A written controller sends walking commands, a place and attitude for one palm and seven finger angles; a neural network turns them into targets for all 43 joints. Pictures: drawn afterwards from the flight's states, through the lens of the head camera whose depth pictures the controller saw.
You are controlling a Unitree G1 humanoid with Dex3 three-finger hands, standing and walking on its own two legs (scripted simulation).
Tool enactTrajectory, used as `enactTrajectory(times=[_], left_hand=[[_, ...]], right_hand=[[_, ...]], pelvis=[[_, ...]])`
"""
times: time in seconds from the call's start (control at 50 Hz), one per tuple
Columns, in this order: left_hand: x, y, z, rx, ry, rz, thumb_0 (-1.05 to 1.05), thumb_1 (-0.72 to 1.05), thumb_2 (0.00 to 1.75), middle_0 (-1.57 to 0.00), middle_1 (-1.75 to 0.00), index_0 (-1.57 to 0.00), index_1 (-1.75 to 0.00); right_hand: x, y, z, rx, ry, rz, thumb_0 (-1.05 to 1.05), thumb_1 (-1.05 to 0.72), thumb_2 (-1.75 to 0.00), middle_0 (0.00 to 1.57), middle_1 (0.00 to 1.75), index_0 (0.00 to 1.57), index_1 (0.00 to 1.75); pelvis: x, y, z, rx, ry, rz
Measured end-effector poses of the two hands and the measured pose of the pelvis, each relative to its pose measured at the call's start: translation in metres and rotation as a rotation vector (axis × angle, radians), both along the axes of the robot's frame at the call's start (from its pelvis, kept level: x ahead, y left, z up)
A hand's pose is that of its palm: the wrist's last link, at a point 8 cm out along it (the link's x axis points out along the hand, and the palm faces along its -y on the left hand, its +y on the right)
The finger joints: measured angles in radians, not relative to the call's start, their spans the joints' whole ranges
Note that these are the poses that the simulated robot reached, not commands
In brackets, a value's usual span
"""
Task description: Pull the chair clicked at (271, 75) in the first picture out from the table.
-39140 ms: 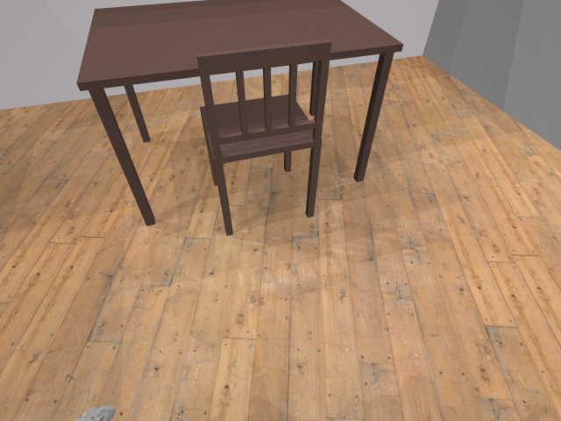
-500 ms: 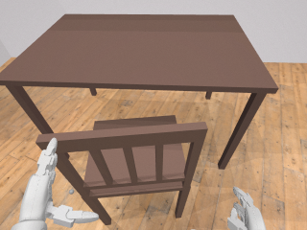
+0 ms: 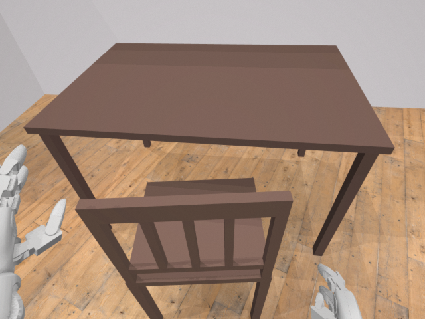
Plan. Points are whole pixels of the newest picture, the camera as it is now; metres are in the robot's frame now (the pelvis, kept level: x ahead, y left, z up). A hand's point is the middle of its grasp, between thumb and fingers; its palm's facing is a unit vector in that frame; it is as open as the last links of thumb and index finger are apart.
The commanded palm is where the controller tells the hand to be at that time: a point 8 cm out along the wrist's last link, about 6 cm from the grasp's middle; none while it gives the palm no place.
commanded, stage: draw the hand back to the body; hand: left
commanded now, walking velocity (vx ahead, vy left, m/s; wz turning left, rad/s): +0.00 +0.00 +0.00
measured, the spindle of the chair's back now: (192, 243) +0.32 +0.10 -0.11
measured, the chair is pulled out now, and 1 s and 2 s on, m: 0.18 0.18 0.18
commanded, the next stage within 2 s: step back with the hand held close in 0.40 s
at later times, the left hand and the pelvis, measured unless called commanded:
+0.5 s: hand (41, 216) +0.19 +0.27 +0.18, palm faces +0.50 -0.77 -0.40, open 7.4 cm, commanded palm +0.15 +0.30 +0.18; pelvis +0.00 +0.01 +0.01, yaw -1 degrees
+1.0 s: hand (26, 231) +0.17 +0.28 +0.17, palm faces +0.44 -0.73 -0.52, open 7.4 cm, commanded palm +0.11 +0.31 +0.18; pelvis -0.03 +0.02 +0.00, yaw -1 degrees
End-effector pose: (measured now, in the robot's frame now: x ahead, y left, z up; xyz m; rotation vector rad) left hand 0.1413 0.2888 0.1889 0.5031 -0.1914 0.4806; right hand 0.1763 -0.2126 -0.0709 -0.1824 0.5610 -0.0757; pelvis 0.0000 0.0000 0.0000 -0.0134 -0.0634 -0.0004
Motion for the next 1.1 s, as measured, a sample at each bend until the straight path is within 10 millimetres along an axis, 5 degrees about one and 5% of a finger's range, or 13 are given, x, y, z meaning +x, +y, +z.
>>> enactTrajectory(times=[0.1, 0.24, 0.48, 0.74, 0.98, 1.1], left_hand=[[0.0, 0.012, 0.016, 0.032, -0.061, 0.033, 0.0, 0.72, 0.81, -0.19, -0.26, -0.19, -0.26], [0.008, 0.01, -0.009, -0.053, 0.018, 0.021, 0.0, 0.85, 0.87, -0.2, -0.29, -0.2, -0.29], [0.008, 0.014, 0.004, -0.005, -0.024, -0.002, 0.01, 0.89, 0.89, -0.22, -0.3, -0.22, -0.3], [0.022, 0.018, -0.006, 0.02, 0.045, -0.059, 0.01, 0.9, 0.9, -0.21, -0.3, -0.21, -0.3], [-0.009, 0.026, 0.006, 0.119, 0.046, -0.044, 0.01, 0.89, 0.9, -0.22, -0.3, -0.22, -0.3], [-0.025, 0.023, -0.004, 0.063, 0.016, -0.002, 0.01, 0.89, 0.9, -0.21, -0.3, -0.22, -0.3]], right_hand=[[0.0, -0.002, 0.0, -0.003, 0.019, 0.0, 0.01, -0.9, -0.89, 0.2, 0.3, 0.21, 0.3], [-0.006, -0.008, -0.001, -0.018, 0.056, -0.015, 0.01, -0.9, -0.89, 0.2, 0.3, 0.21, 0.3], [-0.005, -0.005, 0.003, -0.025, 0.049, -0.022, 0.01, -0.9, -0.89, 0.2, 0.3, 0.21, 0.3], [-0.016, -0.005, -0.001, -0.044, 0.13, -0.059, 0.01, -0.9, -0.89, 0.2, 0.3, 0.21, 0.3], [-0.044, -0.011, -0.015, -0.042, 0.192, -0.133, 0.01, -0.9, -0.89, 0.2, 0.3, 0.21, 0.3], [-0.055, -0.014, -0.015, -0.041, 0.169, -0.126, 0.01, -0.9, -0.89, 0.2, 0.3, 0.21, 0.3]], pelvis=[[0.0, 0.0, 0.003, 0.0, -0.006, -0.003], [-0.001, 0.002, 0.005, 0.002, -0.003, -0.009], [0.004, 0.006, 0.006, -0.006, -0.013, -0.011], [-0.01, 0.015, 0.004, 0.005, 0.049, -0.013], [-0.029, 0.017, -0.003, 0.02, 0.066, -0.01], [-0.042, 0.012, -0.008, 0.022, 0.059, -0.011]])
